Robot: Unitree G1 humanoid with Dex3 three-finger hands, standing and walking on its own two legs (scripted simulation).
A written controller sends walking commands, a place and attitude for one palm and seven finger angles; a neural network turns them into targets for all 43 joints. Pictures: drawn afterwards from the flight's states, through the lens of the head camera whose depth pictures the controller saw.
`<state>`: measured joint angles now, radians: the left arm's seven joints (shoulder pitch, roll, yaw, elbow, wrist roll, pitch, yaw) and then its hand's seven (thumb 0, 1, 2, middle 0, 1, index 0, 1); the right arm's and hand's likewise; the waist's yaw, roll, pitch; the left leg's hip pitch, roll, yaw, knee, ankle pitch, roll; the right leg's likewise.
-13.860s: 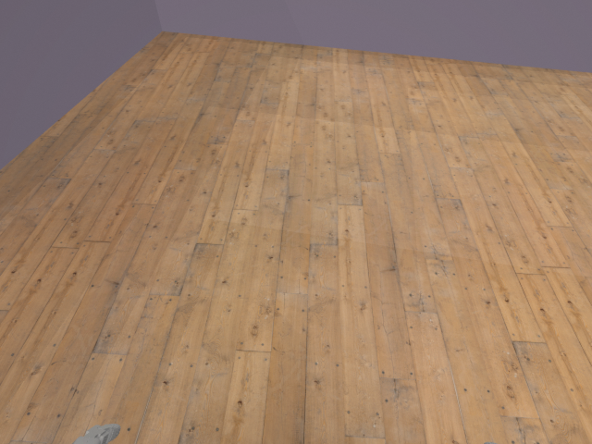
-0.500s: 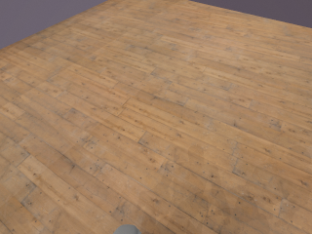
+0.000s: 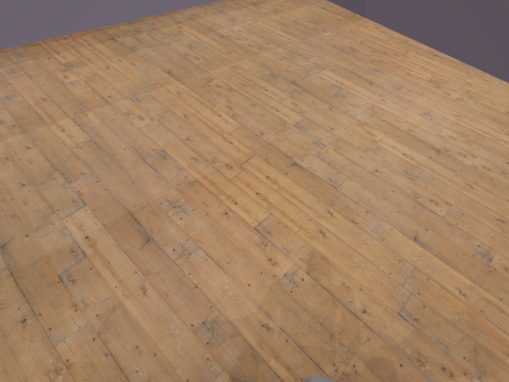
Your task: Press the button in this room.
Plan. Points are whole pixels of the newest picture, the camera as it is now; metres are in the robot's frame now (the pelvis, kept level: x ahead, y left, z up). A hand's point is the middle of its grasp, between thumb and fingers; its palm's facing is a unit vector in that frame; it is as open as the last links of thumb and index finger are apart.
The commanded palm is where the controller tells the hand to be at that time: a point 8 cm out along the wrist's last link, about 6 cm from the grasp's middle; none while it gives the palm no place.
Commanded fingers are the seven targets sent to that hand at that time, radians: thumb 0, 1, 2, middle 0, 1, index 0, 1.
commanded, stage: turn or walk to find it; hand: left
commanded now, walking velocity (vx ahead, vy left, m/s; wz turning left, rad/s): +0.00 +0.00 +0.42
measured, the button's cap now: out of the picture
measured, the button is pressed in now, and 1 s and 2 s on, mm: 0 0 0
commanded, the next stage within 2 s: none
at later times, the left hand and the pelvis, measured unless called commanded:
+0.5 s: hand out of the picture +0.00 +0.14 -0.15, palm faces +0.25 -0.93 -0.27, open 7.3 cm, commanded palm none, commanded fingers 0.00 0.90 0.90 -0.20 -0.30 -0.20 -0.30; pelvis -0.03 -0.06 +0.00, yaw +14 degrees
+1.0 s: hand out of the picture -0.10 +0.21 -0.17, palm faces +0.46 -0.85 -0.24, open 7.4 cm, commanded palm none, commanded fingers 0.00 0.90 0.90 -0.20 -0.30 -0.20 -0.30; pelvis -0.07 -0.02 +0.00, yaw +25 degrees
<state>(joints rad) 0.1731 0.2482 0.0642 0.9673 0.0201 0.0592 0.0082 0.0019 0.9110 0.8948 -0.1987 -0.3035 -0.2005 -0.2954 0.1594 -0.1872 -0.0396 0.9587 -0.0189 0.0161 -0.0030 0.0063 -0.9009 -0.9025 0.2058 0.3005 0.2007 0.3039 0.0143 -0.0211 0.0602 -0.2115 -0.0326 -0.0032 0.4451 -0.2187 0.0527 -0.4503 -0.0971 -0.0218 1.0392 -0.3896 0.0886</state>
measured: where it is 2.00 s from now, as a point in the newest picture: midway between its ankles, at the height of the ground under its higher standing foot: outside the picture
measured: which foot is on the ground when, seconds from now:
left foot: down 0.00-0.22, up 0.24-0.68, down 0.70-1.00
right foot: up 0.00-0.20, down 0.22-0.72, up 0.74-1.00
